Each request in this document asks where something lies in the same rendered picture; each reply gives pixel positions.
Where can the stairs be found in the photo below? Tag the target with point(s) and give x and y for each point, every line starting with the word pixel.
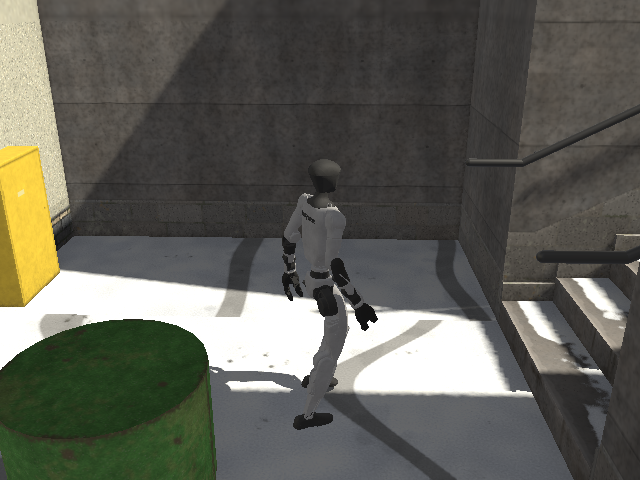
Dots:
pixel 568 351

